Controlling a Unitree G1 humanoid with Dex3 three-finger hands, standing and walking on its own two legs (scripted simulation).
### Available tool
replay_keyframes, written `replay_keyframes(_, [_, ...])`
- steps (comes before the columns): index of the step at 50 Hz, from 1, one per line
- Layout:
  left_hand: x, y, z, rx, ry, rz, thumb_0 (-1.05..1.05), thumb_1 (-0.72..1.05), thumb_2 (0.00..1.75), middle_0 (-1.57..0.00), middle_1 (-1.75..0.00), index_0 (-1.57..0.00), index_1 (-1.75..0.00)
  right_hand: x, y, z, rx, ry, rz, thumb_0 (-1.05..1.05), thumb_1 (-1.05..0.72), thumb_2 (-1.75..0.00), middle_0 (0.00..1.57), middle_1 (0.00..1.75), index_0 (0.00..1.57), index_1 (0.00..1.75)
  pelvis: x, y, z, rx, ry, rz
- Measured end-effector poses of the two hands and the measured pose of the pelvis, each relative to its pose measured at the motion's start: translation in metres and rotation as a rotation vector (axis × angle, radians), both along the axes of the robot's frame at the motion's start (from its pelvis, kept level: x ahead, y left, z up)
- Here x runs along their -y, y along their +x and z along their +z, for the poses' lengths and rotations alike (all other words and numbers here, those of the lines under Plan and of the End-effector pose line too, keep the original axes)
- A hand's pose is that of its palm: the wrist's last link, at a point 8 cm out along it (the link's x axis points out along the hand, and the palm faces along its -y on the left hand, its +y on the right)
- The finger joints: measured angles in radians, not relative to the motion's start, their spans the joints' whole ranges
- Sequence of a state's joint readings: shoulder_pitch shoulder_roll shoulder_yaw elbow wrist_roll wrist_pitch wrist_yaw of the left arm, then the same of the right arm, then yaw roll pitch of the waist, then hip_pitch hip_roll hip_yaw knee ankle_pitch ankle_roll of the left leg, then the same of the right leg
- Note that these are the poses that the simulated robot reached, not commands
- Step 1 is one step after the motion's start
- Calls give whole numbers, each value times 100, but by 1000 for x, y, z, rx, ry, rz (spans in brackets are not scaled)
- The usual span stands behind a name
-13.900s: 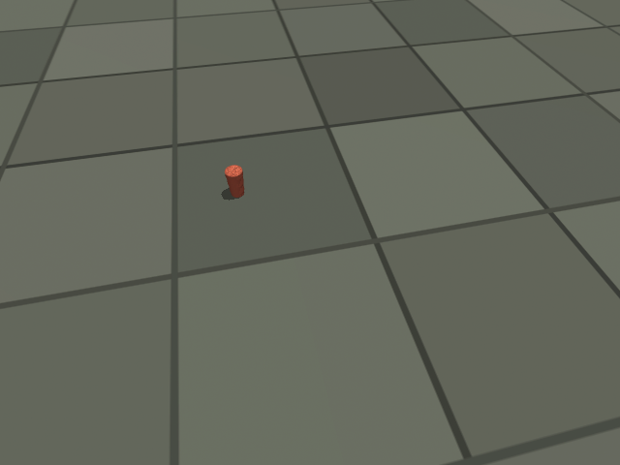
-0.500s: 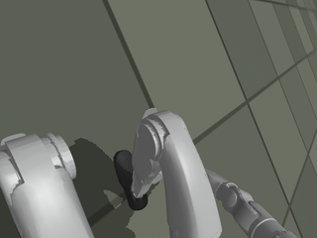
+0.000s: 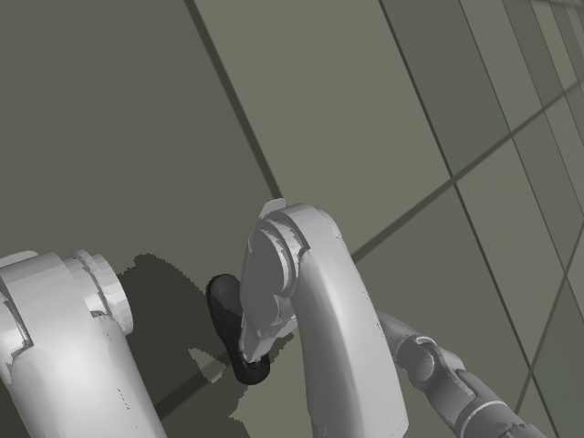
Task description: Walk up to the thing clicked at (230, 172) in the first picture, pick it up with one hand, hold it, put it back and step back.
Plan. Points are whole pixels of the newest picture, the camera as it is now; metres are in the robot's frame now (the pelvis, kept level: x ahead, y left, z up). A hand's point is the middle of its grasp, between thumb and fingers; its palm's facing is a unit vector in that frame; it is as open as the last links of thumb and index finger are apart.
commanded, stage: settle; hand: left
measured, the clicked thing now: out of the picture +0.44 +0.30 -0.21
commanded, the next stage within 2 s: lift in 1.96 s
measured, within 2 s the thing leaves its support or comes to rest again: leaves its support in 0.36 s
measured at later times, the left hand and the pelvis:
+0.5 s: hand out of the picture +0.43 +0.31 -0.16, palm faces +0.43 -0.90 +0.02, open 10.8 cm; pelvis +0.00 +0.00 +0.00, yaw +1 degrees
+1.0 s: hand out of the picture +0.40 +0.33 -0.04, palm faces +0.40 -0.92 -0.03, open 10.8 cm; pelvis +0.01 -0.01 +0.03, yaw +6 degrees
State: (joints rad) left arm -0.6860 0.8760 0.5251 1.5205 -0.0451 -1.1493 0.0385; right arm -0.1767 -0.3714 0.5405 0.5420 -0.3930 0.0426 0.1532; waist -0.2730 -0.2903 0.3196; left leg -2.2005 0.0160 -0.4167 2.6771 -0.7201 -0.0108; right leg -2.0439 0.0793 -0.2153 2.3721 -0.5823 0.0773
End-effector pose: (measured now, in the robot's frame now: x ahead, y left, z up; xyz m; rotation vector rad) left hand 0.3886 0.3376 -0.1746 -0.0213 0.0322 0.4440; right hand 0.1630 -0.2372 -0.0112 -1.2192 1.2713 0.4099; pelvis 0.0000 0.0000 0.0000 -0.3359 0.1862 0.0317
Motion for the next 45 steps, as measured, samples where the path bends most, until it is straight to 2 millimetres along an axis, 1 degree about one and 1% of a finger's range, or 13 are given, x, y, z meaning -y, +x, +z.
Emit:
replay_keyframes(5, [-1, 2, 0, 3, 4, 0, 5, -7, 67, -71, -75, -52, -77, 1, -3, 0, -9, -4, -9, 0, -88, -90, 20, 30, 21, 30, 0, 0, 0, 1, -1, 0])
replay_keyframes(15, [2, 3, -1, 11, -5, -11, 7, -31, 90, -77, -96, -59, -98, 2, -2, 0, -12, -2, -17, 0, -90, -91, 20, 30, 21, 30, 0, 1, 1, -6, -1, 0])
replay_keyframes(19, [0, 1, 1, 16, -3, -13, 7, -36, 97, -78, -100, -60, -102, 2, 1, 0, -10, -1, -24, 0, -90, -91, 20, 30, 21, 30, 1, 1, 2, -11, 0, 3])
replay_keyframes(22, [-4, -1, 7, 33, 0, 0, 7, -38, 99, -77, -102, -60, -103, 3, 3, 0, -7, 5, -34, 0, -90, -91, 20, 30, 21, 30, 1, 2, 3, -20, 4, 7])
replay_keyframes(26, [-12, -3, 21, 58, 19, 3, 7, -39, 101, -78, -102, -60, -104, 3, 7, 0, 8, 19, -57, 0, -90, -91, 20, 30, 21, 30, 2, 3, 6, -38, 10, 14])
replay_keyframes(33, [-25, -11, 58, 71, 53, -19, 7, -40, 102, -78, -102, -61, -104, 3, 17, -2, 57, 85, -107, 0, -90, -91, 20, 30, 21, 30, 5, 5, 12, -84, 27, 28])
replay_keyframes(41, [-32, -21, 100, 79, 58, -25, 7, -41, 104, -78, -102, -61, -103, 2, 31, -7, 121, 181, -175, 0, -90, -90, 20, 30, 21, 30, 8, 7, 20, -143, 55, 49])
replay_keyframes(45, [-34, -24, 117, 74, 60, -29, 7, -41, 104, -78, -102, -61, -103, 3, 34, -12, 143, 220, -220, 0, -90, -90, 20, 30, 21, 30, 10, 9, 23, -172, 70, 61])
